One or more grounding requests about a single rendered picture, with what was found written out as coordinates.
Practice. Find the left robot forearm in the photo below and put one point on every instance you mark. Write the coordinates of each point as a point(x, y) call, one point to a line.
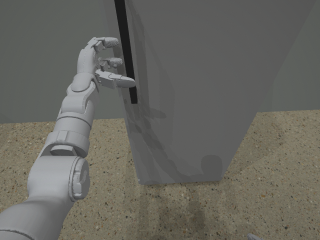
point(70, 136)

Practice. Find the robot left upper arm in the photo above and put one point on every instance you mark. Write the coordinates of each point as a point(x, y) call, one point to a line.
point(55, 184)

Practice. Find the left robot hand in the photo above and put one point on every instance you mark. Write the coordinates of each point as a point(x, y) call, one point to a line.
point(88, 62)

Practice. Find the fridge door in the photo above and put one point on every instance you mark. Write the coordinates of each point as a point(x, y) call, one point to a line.
point(202, 69)

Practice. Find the handle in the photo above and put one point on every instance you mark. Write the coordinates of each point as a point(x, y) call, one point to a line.
point(126, 46)

